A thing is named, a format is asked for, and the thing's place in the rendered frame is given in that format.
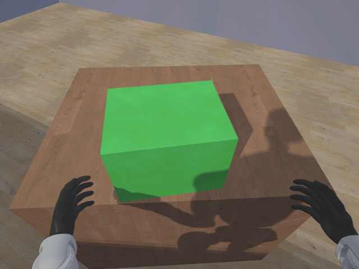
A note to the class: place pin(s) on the right robot hand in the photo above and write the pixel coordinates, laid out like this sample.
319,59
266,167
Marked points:
326,208

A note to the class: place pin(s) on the left robot hand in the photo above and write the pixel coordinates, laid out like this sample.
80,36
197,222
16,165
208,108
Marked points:
66,209

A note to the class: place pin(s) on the right robot forearm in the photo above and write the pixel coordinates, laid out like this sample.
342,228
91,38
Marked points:
347,252

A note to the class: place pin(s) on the carton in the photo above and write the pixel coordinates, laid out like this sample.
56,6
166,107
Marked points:
163,140

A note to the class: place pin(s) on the pedestal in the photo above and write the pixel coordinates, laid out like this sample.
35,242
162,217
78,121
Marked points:
243,221

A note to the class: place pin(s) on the left robot forearm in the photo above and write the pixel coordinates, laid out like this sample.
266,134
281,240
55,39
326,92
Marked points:
57,252

